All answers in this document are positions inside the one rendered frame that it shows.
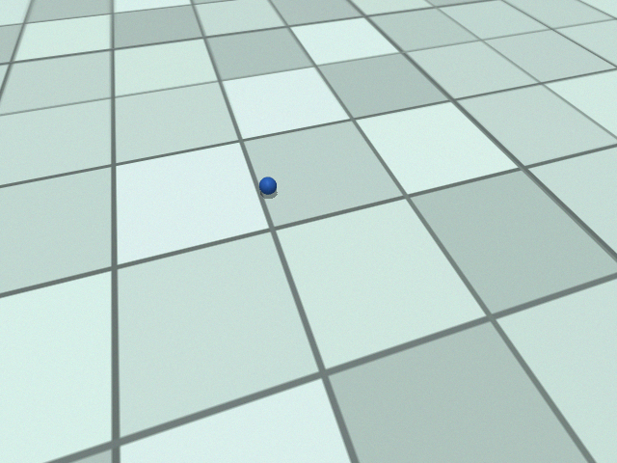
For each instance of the ball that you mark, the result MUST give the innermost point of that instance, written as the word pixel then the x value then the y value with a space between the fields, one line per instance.
pixel 267 185

